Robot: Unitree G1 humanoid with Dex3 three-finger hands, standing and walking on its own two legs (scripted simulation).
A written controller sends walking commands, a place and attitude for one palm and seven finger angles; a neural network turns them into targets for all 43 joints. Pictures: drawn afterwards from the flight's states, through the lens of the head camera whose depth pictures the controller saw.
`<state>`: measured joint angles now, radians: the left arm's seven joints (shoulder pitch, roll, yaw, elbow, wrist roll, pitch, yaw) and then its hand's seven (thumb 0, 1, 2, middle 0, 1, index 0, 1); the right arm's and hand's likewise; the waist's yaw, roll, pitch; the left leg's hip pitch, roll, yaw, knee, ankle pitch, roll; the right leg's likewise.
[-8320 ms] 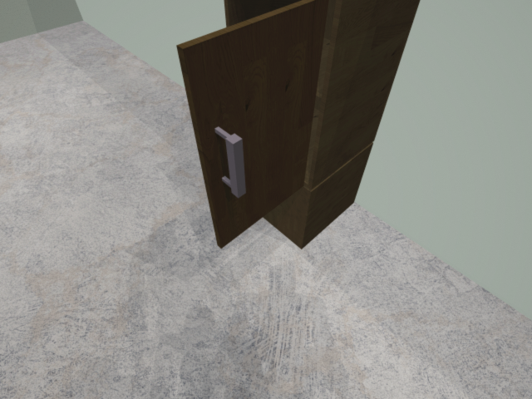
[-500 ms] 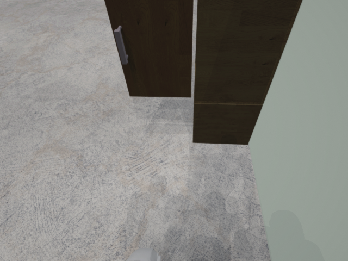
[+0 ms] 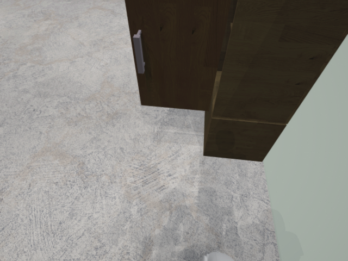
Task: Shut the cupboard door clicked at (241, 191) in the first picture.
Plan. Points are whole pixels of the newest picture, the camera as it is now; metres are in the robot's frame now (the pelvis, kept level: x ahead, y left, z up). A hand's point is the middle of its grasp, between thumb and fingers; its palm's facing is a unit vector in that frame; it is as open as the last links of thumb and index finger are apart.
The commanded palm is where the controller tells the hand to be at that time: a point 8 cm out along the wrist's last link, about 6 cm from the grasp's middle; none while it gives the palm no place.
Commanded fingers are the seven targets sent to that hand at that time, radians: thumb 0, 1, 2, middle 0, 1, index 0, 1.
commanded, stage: take the last steps up to it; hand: left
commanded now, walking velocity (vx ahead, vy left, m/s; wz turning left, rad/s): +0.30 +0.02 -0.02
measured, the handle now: (140, 52) +0.86 +0.21 -0.01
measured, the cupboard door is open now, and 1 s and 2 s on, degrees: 90 90 90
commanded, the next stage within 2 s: come to a stop and stand still in 0.80 s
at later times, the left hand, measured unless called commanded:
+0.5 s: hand (117, 253) +0.16 +0.16 -0.16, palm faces +0.09 -0.98 -0.20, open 7.3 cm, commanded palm none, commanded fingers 0.00 0.90 0.90 -0.20 -0.30 -0.20 -0.30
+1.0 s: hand (120, 163) +0.43 +0.22 -0.17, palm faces +0.00 -0.97 -0.24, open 7.3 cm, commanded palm none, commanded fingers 0.00 0.90 0.90 -0.20 -0.30 -0.20 -0.30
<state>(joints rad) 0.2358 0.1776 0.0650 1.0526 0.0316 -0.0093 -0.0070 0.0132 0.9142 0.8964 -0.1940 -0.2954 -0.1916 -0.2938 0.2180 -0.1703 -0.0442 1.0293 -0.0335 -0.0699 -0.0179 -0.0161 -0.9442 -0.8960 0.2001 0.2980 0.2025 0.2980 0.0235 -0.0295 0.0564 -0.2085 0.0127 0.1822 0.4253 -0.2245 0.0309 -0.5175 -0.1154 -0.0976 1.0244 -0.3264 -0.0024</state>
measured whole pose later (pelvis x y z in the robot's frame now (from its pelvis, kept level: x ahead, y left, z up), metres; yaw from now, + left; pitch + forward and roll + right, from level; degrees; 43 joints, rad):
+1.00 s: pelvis +0.35 +0.03 -0.01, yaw -2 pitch +0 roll +2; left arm 0.19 0.20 0.05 1.03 0.03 -0.03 0.01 0.02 0.94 0.90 -0.19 -0.30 -0.19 -0.29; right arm 0.28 -0.16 -0.02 1.09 -0.03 -0.03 -0.02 -0.01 -0.92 -0.90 0.20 0.30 0.20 0.30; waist 0.00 -0.03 0.03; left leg -0.20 0.00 0.18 0.48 -0.28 0.03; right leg -0.34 -0.09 -0.07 0.58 -0.20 0.00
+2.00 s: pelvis +0.36 -0.01 +0.00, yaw -1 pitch +0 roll +1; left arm 0.23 0.17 -0.01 1.07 0.01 -0.02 0.02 0.01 0.91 0.90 -0.20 -0.30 -0.20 -0.29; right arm 0.27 -0.20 0.01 1.09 -0.02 -0.01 -0.01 0.00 -0.91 -0.90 0.20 0.30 0.20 0.30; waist -0.01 0.03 0.04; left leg -0.15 0.04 0.10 0.40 -0.24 -0.03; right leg -0.20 0.01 -0.06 0.47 -0.27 -0.05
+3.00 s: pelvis +0.30 +0.01 -0.11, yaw +1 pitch +13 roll +0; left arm 0.48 0.18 0.07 0.01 -0.24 -0.49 -0.26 0.02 0.90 0.90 -0.47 -0.59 -0.47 -0.59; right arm 0.13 -0.26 -0.04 0.45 0.02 -0.27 -0.04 0.01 -0.90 -0.90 0.20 0.30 0.20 0.30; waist 0.06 -0.02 -0.13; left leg -0.95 0.01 -0.02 1.26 -0.54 -0.02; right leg -0.95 -0.03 -0.08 1.25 -0.53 -0.04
